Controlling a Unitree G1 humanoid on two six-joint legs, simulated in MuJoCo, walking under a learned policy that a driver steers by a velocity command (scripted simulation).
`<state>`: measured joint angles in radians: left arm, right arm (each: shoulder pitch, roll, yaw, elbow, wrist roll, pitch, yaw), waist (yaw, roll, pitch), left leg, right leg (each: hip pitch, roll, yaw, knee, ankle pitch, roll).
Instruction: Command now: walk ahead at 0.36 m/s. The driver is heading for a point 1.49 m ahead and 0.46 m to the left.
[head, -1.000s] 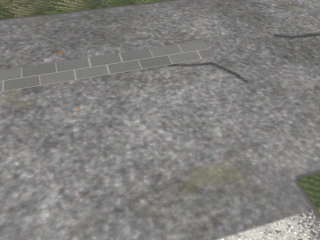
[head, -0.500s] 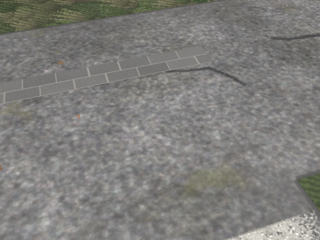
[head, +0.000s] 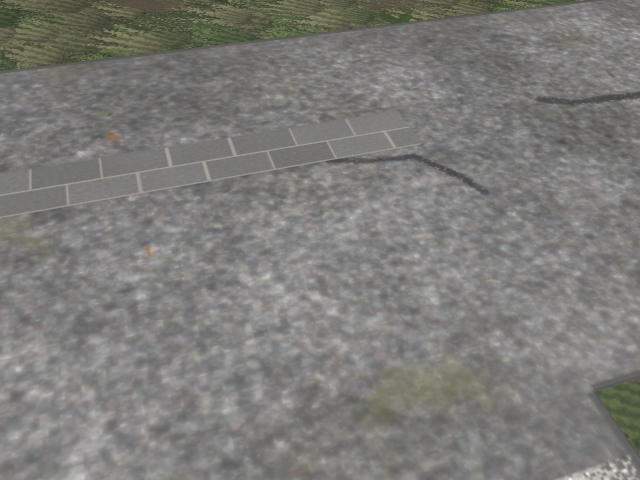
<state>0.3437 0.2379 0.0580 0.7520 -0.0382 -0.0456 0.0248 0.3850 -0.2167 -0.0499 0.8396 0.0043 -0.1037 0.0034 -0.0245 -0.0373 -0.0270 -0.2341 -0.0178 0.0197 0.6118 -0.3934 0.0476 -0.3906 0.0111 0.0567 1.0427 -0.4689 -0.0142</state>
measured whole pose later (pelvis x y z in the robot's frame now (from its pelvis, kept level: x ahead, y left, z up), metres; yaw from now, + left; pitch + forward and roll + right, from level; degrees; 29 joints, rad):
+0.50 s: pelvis +0.25 -0.06 +0.01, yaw +0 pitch +1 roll -1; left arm 0.21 0.25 0.05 0.73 0.00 -0.08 -0.03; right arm 0.32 -0.29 -0.04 0.81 0.02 -0.08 -0.01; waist -0.01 0.03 0.03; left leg -0.45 0.06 -0.04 1.20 -0.31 0.03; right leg -0.31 0.06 -0.06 0.44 -0.16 -0.07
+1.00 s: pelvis +0.53 +0.02 +0.00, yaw +7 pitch +2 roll -1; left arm 0.29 0.29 0.04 0.81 -0.01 -0.10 -0.01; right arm 0.19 -0.28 -0.05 0.70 0.01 -0.07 0.04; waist 0.01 -0.01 0.04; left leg -0.42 -0.07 0.01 0.53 -0.15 0.09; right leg -0.35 -0.01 0.03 1.16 -0.40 -0.02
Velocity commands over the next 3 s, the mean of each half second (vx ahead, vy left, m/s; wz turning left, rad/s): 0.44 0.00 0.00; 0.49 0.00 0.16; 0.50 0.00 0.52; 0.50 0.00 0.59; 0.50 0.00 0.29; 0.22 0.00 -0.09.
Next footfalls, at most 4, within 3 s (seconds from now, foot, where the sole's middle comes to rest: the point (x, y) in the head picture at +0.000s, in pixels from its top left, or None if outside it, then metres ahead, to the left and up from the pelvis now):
0.34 right None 0.34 -0.14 -0.76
0.88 left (268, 433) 0.64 0.09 -0.76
1.40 right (324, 315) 0.96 -0.03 -0.76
1.92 left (181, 279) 1.07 0.34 -0.76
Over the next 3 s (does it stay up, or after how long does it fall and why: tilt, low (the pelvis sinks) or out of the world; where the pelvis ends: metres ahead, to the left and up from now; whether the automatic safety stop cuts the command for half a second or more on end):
stays up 1.38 0.51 0.01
